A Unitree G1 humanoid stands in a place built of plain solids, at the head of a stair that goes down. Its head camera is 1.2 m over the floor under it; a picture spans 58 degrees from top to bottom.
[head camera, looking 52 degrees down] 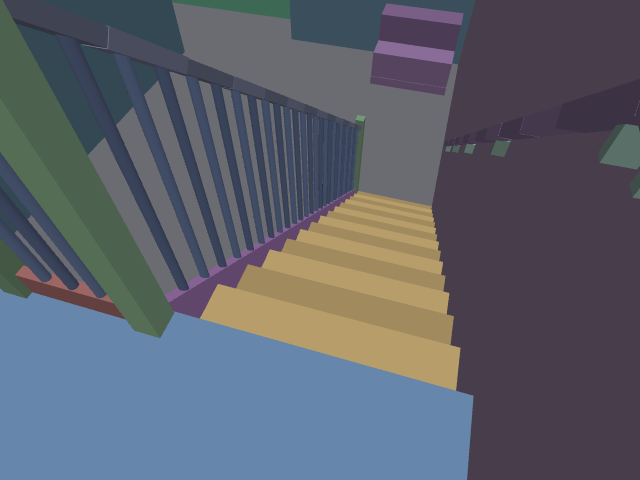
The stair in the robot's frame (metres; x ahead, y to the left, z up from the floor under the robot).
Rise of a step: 0.18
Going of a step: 0.23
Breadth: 0.90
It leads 16 degrees to the right of straight ahead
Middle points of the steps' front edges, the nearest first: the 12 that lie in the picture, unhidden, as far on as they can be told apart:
0.52 0.01 0.00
0.74 -0.05 -0.18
0.96 -0.11 -0.37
1.18 -0.18 -0.55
1.40 -0.24 -0.74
1.62 -0.31 -0.92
1.84 -0.37 -1.11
2.06 -0.44 -1.29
2.28 -0.50 -1.48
2.50 -0.57 -1.66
2.72 -0.63 -1.85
2.93 -0.70 -2.03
